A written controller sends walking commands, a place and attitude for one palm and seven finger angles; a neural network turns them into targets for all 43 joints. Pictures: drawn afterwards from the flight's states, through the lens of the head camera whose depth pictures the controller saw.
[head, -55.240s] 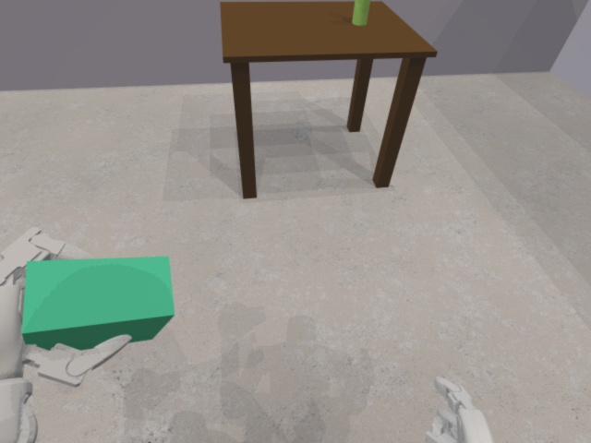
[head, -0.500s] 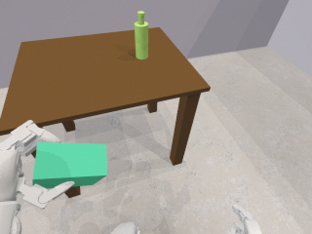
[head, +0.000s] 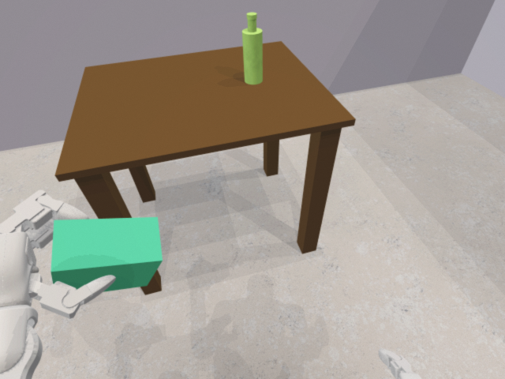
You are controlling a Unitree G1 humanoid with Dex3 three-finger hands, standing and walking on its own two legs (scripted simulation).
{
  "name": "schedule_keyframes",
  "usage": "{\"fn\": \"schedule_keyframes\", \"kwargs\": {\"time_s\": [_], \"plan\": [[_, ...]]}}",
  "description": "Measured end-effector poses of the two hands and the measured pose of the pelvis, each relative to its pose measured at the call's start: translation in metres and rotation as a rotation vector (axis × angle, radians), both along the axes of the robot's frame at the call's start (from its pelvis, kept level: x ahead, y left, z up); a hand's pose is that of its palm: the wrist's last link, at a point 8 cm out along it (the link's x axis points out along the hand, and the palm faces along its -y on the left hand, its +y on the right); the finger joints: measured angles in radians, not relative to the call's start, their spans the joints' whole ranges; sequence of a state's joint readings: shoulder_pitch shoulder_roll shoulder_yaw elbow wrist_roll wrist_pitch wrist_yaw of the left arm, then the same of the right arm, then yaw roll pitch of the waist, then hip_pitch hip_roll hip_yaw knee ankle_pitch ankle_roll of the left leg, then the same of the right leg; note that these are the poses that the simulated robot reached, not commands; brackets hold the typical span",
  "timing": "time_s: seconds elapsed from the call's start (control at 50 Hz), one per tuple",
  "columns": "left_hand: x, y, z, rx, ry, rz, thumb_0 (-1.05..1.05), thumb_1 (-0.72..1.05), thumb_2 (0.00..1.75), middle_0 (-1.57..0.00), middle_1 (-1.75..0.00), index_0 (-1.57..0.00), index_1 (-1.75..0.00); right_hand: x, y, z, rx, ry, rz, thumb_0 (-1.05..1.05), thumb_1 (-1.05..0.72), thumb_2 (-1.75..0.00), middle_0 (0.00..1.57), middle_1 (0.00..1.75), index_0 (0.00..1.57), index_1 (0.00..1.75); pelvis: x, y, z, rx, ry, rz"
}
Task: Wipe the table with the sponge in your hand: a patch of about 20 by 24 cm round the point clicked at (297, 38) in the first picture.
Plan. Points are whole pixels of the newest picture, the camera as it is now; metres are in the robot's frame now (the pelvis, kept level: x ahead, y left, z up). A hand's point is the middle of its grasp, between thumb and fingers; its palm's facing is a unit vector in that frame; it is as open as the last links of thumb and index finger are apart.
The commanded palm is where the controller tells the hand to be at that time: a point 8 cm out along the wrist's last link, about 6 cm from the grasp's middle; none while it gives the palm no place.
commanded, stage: stop stepping back and stand still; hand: left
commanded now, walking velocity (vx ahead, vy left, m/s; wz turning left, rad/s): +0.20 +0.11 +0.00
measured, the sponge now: (122, 256) +0.25 +0.20 +0.12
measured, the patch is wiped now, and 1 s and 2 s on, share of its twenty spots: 0.95 0.95 0.95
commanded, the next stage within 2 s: stand and wait in 0.26 s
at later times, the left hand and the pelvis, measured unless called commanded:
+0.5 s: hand (102, 260) +0.22 +0.20 +0.15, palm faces +0.29 -0.89 -0.35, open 10.3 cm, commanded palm +0.17 +0.26 +0.20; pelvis +0.00 -0.01 +0.02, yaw -2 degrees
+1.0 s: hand (108, 228) +0.26 +0.21 +0.17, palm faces +0.29 -0.85 -0.44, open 10.3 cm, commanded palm +0.21 +0.25 +0.20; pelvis +0.04 -0.02 +0.02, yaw -2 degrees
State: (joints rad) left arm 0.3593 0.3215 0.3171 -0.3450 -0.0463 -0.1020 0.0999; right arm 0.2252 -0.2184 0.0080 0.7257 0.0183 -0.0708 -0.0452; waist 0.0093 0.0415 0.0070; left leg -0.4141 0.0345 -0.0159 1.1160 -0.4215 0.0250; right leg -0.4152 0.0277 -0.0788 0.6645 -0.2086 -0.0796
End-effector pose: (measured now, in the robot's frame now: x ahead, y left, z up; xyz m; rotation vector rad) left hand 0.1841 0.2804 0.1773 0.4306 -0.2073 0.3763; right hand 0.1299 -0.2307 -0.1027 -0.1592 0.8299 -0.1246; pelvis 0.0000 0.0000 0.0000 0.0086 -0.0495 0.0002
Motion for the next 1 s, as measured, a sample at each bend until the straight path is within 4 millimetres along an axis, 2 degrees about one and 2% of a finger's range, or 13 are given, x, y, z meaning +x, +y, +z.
{"fn": "schedule_keyframes", "kwargs": {"time_s": [0.04, 0.1, 0.16, 0.22, 0.28, 0.34, 0.42, 0.5, 0.56, 0.64, 0.74, 0.86, 1.0], "plan": [[-0.005, -0.008, -0.006, -0.015, 0.045, -0.041, -0.01, -0.56, 1.07, -0.73, -1.34, -0.74, -1.35, -0.004, -0.001, 0.011, -0.003, -0.020, -0.024, 0.02, -0.91, -0.90, 0.20, 0.30, 0.21, 0.30, -0.005, 0.001, 0.005, 0.008, 0.007, -0.014], [-0.014, -0.021, -0.004, -0.014, 0.058, -0.124, -0.01, -0.57, 1.07, -0.73, -1.34, -0.74, -1.35, -0.009, -0.003, 0.032, -0.041, -0.073, -0.050, 0.02, -0.91, -0.90, 0.20, 0.30, 0.21, 0.30, -0.009, 0.003, 0.009, 0.009, 0.019, -0.040], [-0.019, -0.025, 0.006, 0.023, 0.018, -0.181, -0.01, -0.57, 1.07, -0.73, -1.34, -0.75, -1.35, -0.011, -0.005, 0.044, -0.081, -0.131, -0.063, 0.02, -0.91, -0.90, 0.20, 0.30, 0.21, 0.30, -0.015, 0.007, 0.009, -0.011, 0.025, -0.062], [-0.015, -0.018, 0.025, 0.071, -0.030, -0.158, -0.01, -0.57, 1.07, -0.74, -1.34, -0.75, -1.35, -0.015, -0.003, 0.051, -0.063, -0.135, -0.067, 0.02, -0.91, -0.90, 0.20, 0.30, 0.21, 0.30, -0.015, 0.005, 0.018, -0.022, 0.030, -0.047], [-0.010, -0.004, 0.036, 0.059, -0.054, -0.071, -0.01, -0.57, 1.07, -0.74, -1.34, -0.75, -1.34, -0.018, -0.002, 0.053, -0.036, -0.102, -0.063, 0.02, -0.91, -0.90, 0.20, 0.30, 0.21, 0.30, -0.011, 0.000, 0.027, -0.039, 0.050, -0.029], [-0.006, 0.002, 0.031, 0.047, -0.020, 0.005, -0.01, -0.57, 1.07, -0.73, -1.34, -0.75, -1.35, -0.015, -0.004, 0.048, -0.017, -0.082, -0.053, 0.01, -0.91, -0.90, 0.20, 0.30, 0.21, 0.30, -0.007, -0.008, 0.027, -0.043, 0.065, -0.026], [-0.003, -0.014, 0.004, 0.026, 0.047, -0.009, -0.01, -0.56, 1.07, -0.73, -1.35, -0.74, -1.35, -0.003, -0.015, 0.030, -0.019, -0.058, -0.023, 0.01, -0.91, -0.90, 0.20, 0.30, 0.21, 0.30, -0.008, -0.015, 0.014, -0.048, 0.064, -0.030], [0.002, -0.032, -0.009, -0.051, 0.080, -0.087, -0.01, -0.57, 1.07, -0.73, -1.34, -0.74, -1.35, 0.005, -0.024, 0.033, -0.062, -0.012, -0.024, 0.02, -0.91, -0.90, 0.20, 0.30, 0.21, 0.30, 0.001, -0.013, 0.016, -0.037, 0.051, -0.038], [0.010, -0.035, -0.004, -0.022, 0.036, -0.134, -0.01, -0.57, 1.07, -0.73, -1.34, -0.75, -1.35, 0.017, -0.031, 0.040, -0.103, -0.050, -0.055, 0.02, -0.91, -0.90, 0.20, 0.30, 0.21, 0.30, 0.009, -0.011, 0.010, -0.028, 0.040, -0.049], [0.024, -0.032, 0.011, 0.055, 0.011, -0.119, -0.01, -0.57, 1.07, -0.74, -1.34, -0.75, -1.35, 0.033, -0.030, 0.049, -0.082, -0.099, -0.068, 0.02, -0.91, -0.90, 0.20, 0.30, 0.21, 0.30, 0.014, -0.017, 0.013, 0.003, 0.035, -0.055], [0.035, -0.032, 0.024, 0.103, 0.012, -0.073, -0.01, -0.57, 1.07, -0.73, -1.34, -0.75, -1.35, 0.048, -0.026, 0.045, -0.024, -0.108, -0.027, 0.01, -0.91, -0.90, 0.20, 0.30, 0.21, 0.30, 0.021, -0.026, 0.017, -0.023, 0.041, -0.033], [0.036, -0.040, 0.011, 0.034, 0.074, -0.087, -0.01, -0.57, 1.07, -0.73, -1.34, -0.74, -1.35, 0.056, -0.031, 0.045, -0.030, -0.082, -0.041, 0.01, -0.91, -0.90, 0.20, 0.30, 0.21, 0.30, 0.034, -0.024, 0.021, -0.020, 0.058, -0.038], [0.040, -0.032, 0.008, 0.046, 0.101, -0.075, -0.01, -0.57, 1.07, -0.73, -1.34, -0.75, -1.35, 0.064, -0.033, 0.051, -0.066, -0.073, -0.043, 0.02, -0.91, -0.90, 0.20, 0.30, 0.21, 0.30, 0.036, -0.021, 0.023, -0.012, 0.052, -0.040]]}}
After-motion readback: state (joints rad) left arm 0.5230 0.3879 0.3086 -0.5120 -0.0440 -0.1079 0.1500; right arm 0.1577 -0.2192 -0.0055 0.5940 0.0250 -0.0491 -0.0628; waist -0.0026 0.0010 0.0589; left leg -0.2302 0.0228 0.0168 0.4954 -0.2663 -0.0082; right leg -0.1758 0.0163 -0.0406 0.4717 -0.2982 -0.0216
